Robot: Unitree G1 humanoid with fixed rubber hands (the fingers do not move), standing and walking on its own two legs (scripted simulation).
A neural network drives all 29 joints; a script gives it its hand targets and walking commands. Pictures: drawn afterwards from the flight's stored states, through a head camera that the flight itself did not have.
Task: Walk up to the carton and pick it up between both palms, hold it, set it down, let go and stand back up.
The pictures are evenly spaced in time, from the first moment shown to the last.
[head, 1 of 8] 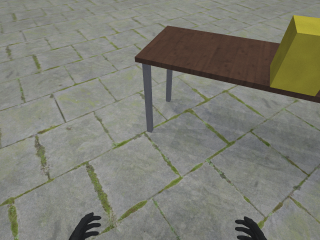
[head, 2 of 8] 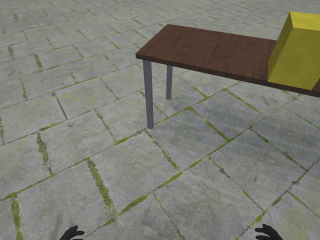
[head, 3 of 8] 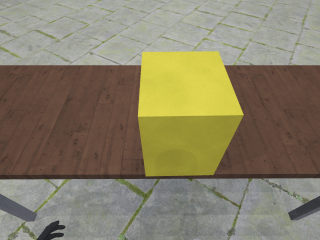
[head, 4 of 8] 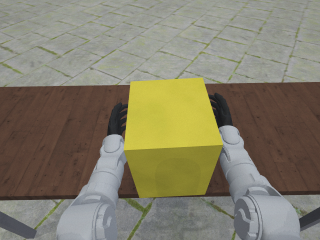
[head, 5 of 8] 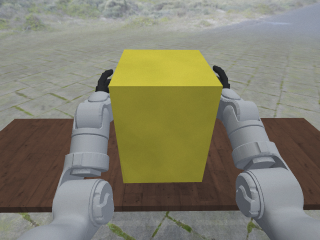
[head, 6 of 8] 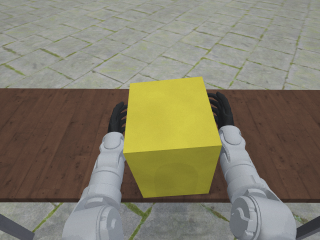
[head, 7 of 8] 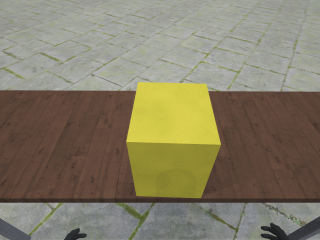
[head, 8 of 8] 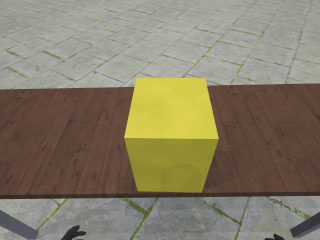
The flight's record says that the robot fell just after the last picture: no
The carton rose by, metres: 0.20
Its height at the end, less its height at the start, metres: +0.00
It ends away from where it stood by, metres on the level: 0.01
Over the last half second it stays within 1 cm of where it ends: yes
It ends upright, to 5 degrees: yes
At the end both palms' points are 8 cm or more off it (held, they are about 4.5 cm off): yes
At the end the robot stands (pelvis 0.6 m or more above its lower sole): yes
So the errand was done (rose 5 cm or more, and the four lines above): yes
